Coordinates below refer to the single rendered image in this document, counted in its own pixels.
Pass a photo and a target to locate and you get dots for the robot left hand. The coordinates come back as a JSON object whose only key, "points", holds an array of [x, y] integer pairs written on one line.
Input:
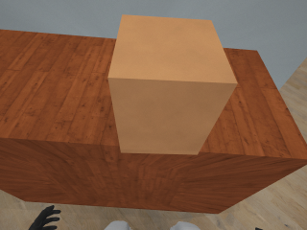
{"points": [[43, 219]]}

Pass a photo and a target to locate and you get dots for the carton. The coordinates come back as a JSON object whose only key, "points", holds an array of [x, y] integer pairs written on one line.
{"points": [[169, 81]]}

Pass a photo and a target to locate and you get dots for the pedestal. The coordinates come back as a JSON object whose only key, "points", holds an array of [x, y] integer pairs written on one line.
{"points": [[59, 141]]}

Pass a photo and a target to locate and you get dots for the robot left thigh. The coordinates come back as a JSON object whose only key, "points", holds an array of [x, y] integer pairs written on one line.
{"points": [[118, 225]]}

